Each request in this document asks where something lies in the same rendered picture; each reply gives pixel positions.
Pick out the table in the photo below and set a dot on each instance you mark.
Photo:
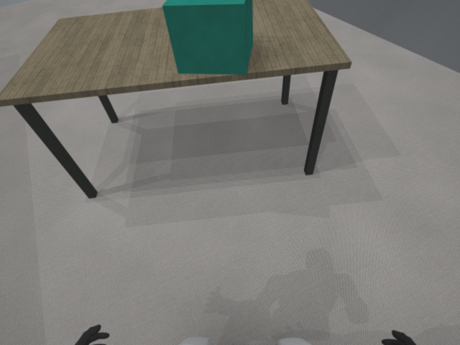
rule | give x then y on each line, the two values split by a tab
131	51

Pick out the carton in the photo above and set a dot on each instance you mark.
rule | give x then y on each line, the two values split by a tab
210	36

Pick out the robot left hand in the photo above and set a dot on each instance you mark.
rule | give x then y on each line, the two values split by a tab
92	335

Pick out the robot right hand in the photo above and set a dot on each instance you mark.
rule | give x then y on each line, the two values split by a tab
402	339

